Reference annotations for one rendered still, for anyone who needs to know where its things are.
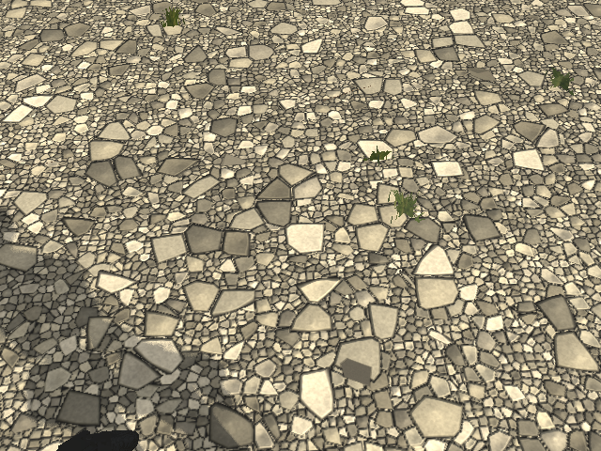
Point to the robot left hand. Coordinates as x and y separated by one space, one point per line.
115 440

